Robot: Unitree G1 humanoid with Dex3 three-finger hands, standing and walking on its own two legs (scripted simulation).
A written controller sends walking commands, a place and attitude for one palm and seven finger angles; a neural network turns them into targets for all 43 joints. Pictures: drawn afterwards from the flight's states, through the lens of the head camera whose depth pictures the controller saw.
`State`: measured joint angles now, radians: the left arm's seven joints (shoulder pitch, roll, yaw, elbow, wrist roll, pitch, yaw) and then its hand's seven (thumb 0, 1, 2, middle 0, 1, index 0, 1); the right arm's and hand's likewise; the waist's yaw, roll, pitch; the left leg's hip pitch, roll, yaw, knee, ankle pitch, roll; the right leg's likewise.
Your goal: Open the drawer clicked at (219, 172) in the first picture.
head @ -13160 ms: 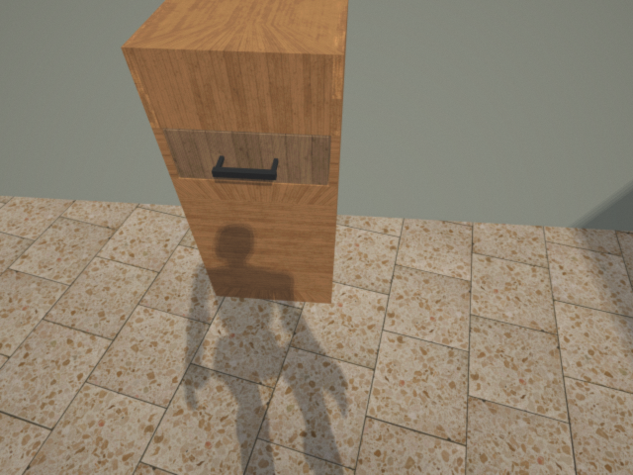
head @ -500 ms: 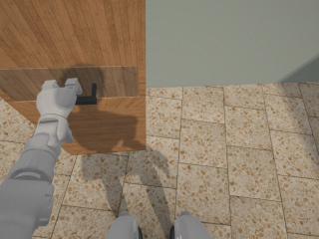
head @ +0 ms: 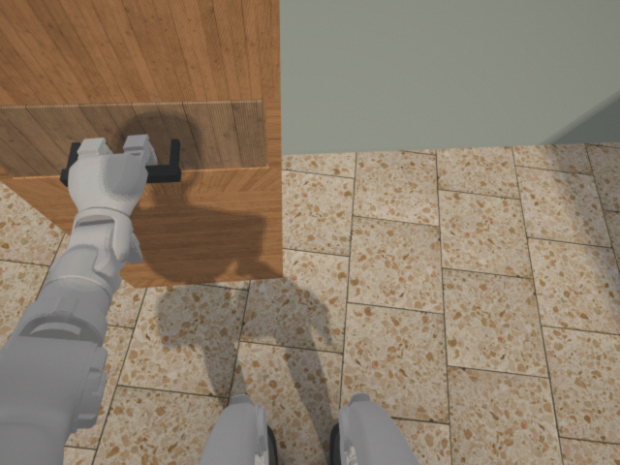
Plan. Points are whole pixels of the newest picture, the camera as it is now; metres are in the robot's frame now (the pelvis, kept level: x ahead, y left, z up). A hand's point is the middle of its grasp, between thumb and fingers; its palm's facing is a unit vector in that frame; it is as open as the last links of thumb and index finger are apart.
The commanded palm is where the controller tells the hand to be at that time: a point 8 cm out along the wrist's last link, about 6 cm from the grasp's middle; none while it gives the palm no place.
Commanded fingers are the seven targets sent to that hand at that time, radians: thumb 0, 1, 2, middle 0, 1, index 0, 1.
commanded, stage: lower the fingers behind the handle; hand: left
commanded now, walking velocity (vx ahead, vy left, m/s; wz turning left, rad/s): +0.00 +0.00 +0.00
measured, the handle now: (124, 162) +0.52 +0.25 -0.01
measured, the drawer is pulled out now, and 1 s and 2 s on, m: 0.00 0.00 0.06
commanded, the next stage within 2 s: close the thumb around the handle in 0.28 s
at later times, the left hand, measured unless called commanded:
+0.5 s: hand (128, 201) +0.47 +0.24 -0.04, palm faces -0.07 -0.02 -1.00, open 13.5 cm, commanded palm +0.46 +0.22 +0.02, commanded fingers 0.00 -0.11 0.47 -0.33 -1.24 -0.33 -1.24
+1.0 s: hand (128, 200) +0.47 +0.24 -0.03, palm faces -0.07 -0.03 -1.00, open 5.7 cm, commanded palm +0.47 +0.23 +0.02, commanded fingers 0.00 0.90 0.90 -0.40 -1.35 -0.40 -1.35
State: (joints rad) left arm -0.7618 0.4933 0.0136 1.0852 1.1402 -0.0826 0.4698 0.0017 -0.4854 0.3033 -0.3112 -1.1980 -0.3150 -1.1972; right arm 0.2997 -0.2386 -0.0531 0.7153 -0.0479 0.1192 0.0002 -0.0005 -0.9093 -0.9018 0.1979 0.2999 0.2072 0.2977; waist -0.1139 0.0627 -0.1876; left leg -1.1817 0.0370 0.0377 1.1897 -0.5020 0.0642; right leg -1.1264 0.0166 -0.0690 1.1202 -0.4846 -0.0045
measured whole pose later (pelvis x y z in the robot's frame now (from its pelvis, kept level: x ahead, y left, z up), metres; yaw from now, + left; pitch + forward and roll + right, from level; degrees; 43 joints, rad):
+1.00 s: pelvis +0.00 -0.01 +0.00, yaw +0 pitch +29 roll -4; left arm -0.78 0.52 0.02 1.09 1.14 -0.11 0.45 0.00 0.70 0.82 -0.39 -1.33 -0.40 -1.33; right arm 0.30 -0.25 -0.04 0.70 -0.04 0.11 -0.02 0.00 -0.91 -0.90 0.20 0.30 0.21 0.30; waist -0.12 0.06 -0.19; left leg -1.20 0.04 0.03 1.20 -0.50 0.06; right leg -1.15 0.02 -0.07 1.14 -0.49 -0.01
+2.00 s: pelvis +0.04 +0.01 +0.03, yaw -1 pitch +23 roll -4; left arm -0.25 0.35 -0.03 0.62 1.11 -0.01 0.51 0.01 0.78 0.79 -0.29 -1.35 -0.41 -1.35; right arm 0.21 -0.23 -0.06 0.61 -0.03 0.17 0.02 0.00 -0.91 -0.90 0.20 0.30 0.21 0.30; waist -0.05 0.05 -0.20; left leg -0.93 0.03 0.07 1.05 -0.52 0.07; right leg -0.89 0.02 -0.02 0.97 -0.49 0.01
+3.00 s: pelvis +0.03 -0.01 +0.02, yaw +0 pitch +21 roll -2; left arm 0.22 0.33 -0.01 0.27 1.11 -0.03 0.57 0.01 0.77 0.80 -0.27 -1.30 -0.39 -1.31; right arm 0.15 -0.23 -0.04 0.57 -0.04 0.10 0.02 0.01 -0.91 -0.90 0.20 0.30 0.21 0.30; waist -0.01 0.04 -0.20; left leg -0.92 0.03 0.06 1.10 -0.54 0.04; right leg -0.89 0.03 -0.03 1.07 -0.53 -0.02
